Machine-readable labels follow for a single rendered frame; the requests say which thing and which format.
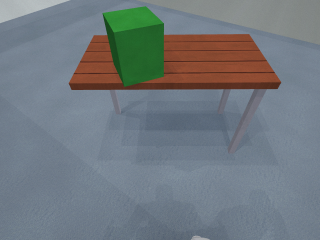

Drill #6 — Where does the carton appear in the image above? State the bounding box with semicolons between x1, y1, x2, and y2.
102;6;164;87

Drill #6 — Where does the table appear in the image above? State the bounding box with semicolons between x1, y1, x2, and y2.
69;34;281;154

